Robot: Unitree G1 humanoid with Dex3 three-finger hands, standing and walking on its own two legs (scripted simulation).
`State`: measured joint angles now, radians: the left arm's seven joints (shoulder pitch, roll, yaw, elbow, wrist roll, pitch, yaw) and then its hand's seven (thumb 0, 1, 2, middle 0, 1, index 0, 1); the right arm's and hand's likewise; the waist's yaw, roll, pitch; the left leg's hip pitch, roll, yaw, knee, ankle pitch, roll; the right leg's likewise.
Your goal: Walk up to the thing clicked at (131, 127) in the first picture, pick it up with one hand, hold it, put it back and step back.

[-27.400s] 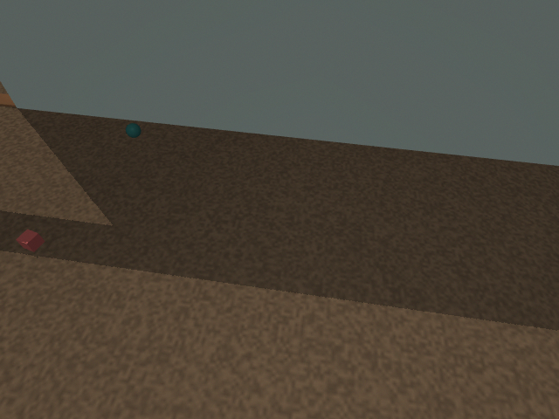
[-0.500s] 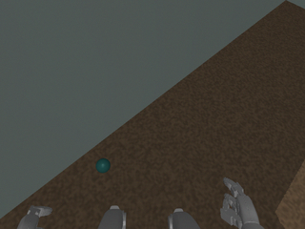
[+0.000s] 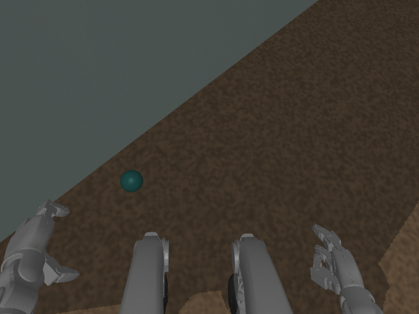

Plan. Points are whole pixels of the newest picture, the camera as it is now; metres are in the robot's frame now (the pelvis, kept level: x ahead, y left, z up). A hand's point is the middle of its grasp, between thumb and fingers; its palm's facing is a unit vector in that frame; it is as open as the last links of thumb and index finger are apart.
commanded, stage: rise first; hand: left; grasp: from above
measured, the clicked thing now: (131, 181) +0.51 +0.24 -0.51
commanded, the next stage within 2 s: none
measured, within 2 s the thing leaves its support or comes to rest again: neither
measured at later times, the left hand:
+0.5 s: hand (86, 206) +0.37 +0.31 -0.30, palm faces -0.46 -0.17 -0.87, open 14.0 cm
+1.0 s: hand (97, 190) +0.43 +0.31 -0.36, palm faces -0.45 -0.02 -0.89, open 14.0 cm
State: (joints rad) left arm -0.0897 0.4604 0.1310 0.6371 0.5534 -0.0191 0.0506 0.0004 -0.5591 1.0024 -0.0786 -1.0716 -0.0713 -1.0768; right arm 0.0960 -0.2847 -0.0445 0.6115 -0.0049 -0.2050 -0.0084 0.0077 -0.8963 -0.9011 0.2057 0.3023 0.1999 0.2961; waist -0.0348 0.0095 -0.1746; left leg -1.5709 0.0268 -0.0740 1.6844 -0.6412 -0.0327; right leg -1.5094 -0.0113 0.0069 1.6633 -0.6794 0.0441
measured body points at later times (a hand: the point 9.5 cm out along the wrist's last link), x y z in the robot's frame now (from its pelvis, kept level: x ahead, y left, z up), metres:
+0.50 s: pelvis -0.05 +0.00 -0.16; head +0.17 +0.04 +0.23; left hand +0.39 +0.31 -0.25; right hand +0.03 -0.28 -0.29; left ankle +0.06 +0.13 -0.52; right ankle +0.04 -0.14 -0.52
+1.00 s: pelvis -0.04 +0.02 -0.20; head +0.20 +0.07 +0.17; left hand +0.44 +0.31 -0.31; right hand +0.01 -0.27 -0.31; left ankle +0.06 +0.13 -0.52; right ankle +0.04 -0.14 -0.52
